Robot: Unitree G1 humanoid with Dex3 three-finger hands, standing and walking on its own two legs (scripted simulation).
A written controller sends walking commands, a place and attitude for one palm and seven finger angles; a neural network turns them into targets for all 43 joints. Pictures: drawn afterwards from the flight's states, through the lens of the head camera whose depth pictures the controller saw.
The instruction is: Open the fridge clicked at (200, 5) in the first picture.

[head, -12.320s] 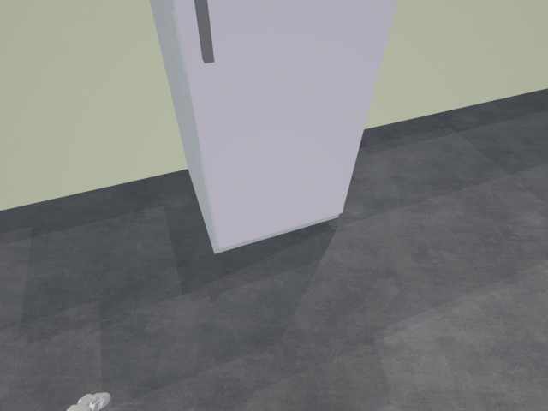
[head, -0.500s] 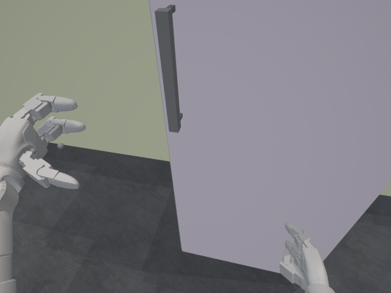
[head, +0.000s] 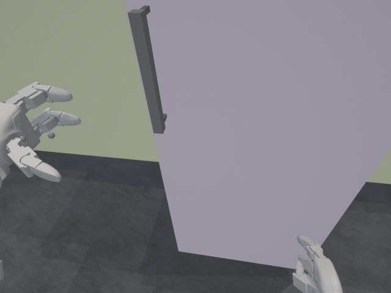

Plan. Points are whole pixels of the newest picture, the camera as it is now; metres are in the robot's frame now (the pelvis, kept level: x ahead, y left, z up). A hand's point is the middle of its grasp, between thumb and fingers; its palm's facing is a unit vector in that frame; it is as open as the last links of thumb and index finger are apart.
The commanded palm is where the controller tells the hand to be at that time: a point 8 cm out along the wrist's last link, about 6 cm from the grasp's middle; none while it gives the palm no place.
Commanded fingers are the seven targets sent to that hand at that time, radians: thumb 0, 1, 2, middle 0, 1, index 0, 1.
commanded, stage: raise the hand to about handle height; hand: left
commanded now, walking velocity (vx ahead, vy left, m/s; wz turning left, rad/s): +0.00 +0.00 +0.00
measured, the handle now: (153, 76) +0.46 +0.13 +0.25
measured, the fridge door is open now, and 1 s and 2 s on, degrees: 0 0 0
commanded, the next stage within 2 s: move the hooked fingers beside the handle in 0.24 s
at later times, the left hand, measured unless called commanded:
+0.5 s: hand (30, 111) +0.29 +0.28 +0.28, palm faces +0.07 -0.99 -0.15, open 13.9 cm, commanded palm +0.26 +0.32 +0.27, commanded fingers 0.00 -0.50 0.30 -0.30 -1.20 -0.30 -1.20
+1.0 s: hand (72, 114) +0.34 +0.26 +0.24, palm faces +0.03 -0.99 -0.15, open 14.0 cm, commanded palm +0.30 +0.29 +0.27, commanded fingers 0.00 -0.50 0.30 -0.30 -1.20 -0.30 -1.20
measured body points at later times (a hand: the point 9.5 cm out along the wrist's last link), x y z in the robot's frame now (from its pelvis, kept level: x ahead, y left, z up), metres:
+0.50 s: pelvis +0.02 -0.01 +0.00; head -0.02 -0.04 +0.45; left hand +0.28 +0.33 +0.29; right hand +0.24 -0.21 -0.06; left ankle +0.03 +0.10 -0.74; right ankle -0.02 -0.10 -0.74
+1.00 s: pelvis +0.02 +0.00 +0.00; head +0.00 -0.03 +0.45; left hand +0.33 +0.31 +0.25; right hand +0.22 -0.23 -0.08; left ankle +0.03 +0.10 -0.74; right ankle -0.02 -0.10 -0.74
